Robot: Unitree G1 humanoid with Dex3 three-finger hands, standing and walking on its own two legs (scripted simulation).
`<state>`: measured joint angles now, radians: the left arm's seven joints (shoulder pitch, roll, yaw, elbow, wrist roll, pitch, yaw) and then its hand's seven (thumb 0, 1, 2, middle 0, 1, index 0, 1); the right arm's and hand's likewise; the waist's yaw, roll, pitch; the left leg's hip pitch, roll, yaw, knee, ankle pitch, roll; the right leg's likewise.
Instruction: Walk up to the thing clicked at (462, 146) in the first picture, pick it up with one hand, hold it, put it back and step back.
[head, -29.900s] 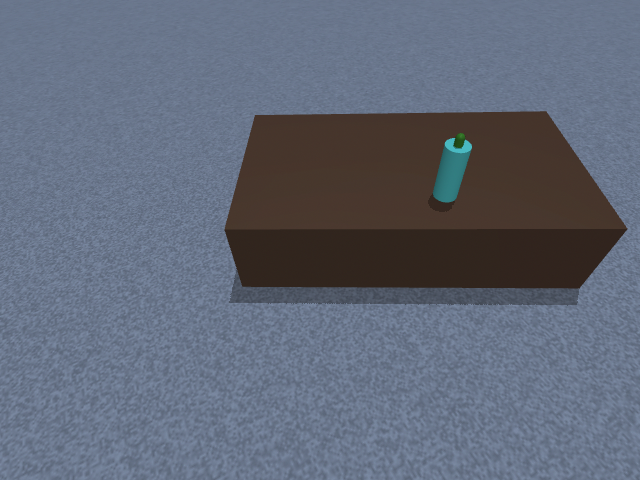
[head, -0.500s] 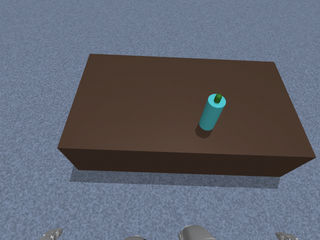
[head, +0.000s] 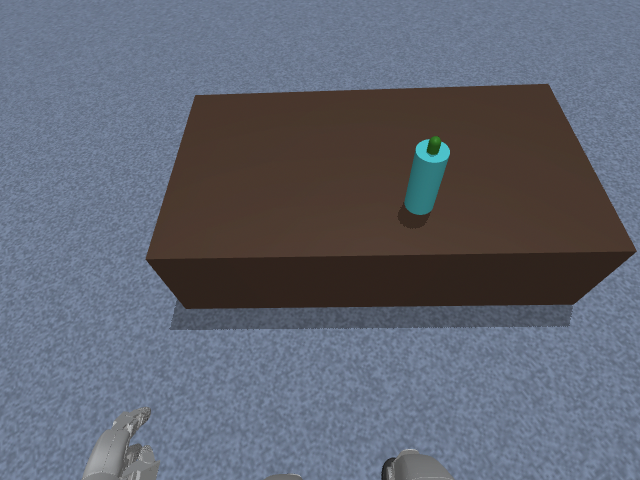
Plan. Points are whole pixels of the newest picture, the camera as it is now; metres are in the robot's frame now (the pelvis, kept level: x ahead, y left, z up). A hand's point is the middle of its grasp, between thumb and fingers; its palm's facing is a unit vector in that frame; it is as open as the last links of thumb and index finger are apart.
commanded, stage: step back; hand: right
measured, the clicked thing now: (426, 173) +0.84 -0.24 -0.30
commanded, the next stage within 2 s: stand in 1.96 s
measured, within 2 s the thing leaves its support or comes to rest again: neither
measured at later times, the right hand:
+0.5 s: hand out of the picture -0.05 -0.30 -0.13, palm faces +0.06 +0.90 -0.42, open 7.3 cm
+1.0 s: hand out of the picture -0.25 -0.29 -0.13, palm faces -0.06 +0.90 -0.44, open 7.3 cm
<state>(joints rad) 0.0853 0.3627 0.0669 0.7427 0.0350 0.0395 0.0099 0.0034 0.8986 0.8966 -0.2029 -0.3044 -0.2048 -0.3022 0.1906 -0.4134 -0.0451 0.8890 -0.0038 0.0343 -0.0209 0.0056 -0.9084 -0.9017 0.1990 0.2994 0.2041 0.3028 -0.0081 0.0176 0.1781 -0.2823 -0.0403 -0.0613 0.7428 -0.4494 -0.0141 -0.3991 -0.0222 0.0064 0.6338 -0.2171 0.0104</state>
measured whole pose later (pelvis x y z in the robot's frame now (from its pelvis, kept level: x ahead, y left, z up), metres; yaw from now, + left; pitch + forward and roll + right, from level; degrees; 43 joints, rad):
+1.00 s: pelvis -0.32 -0.02 +0.01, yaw +1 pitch -1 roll -1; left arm 0.14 0.38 0.06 0.82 0.02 0.08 -0.02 0.00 0.90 0.90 -0.20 -0.30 -0.20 -0.30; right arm 0.23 -0.35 -0.02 0.91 -0.04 -0.01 -0.02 0.01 -0.90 -0.90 0.20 0.30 0.21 0.30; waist 0.00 -0.05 0.11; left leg -0.29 -0.01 -0.02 0.61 -0.30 0.02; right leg -0.43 0.03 0.09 1.04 -0.47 -0.01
